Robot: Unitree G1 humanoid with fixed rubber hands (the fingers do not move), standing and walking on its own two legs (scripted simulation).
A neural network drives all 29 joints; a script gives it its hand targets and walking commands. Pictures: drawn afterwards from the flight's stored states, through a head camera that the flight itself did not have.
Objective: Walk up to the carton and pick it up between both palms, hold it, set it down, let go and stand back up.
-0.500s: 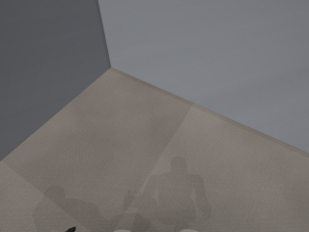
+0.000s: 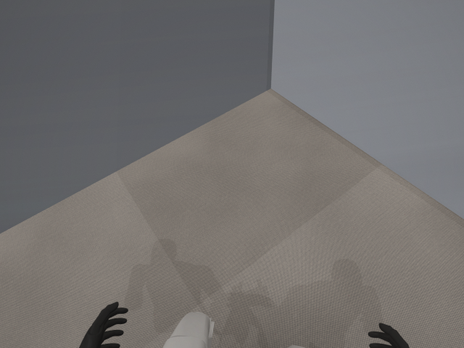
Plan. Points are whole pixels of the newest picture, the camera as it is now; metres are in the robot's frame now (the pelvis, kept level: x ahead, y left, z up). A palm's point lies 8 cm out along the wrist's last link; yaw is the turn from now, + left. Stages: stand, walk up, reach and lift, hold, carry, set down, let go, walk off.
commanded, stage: walk up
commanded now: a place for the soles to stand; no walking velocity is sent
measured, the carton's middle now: out of the picture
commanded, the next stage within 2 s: none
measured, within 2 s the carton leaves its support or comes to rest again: neither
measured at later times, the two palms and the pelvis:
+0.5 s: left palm out of the picture -0.11 +0.36 -0.12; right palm out of the picture +0.03 -0.18 -0.07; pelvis -0.13 +0.08 +0.00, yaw +23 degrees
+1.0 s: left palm out of the picture -0.41 +0.36 -0.07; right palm out of the picture +0.01 -0.02 -0.12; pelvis -0.26 +0.08 -0.01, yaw +51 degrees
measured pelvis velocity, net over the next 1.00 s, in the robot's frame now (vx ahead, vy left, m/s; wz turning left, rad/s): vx -0.26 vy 0.08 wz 0.90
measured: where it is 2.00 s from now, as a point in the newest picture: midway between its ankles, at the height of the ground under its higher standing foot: outside the picture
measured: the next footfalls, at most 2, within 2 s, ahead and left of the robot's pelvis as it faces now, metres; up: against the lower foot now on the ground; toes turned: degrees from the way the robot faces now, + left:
left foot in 0.26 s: -0.07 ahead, +0.19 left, +0.00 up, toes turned +15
right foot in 0.68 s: -0.11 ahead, +0.03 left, +0.00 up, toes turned +34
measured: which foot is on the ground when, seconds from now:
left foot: up 0.00-0.24, down 0.26-0.72, up 0.74-1.00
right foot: down 0.00-0.26, up 0.28-0.66, down 0.68-1.00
